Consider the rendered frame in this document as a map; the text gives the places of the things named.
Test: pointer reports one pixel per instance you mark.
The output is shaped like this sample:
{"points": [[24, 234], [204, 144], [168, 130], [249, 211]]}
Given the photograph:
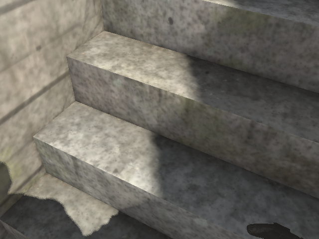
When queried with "right robot hand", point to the right robot hand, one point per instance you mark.
{"points": [[270, 231]]}

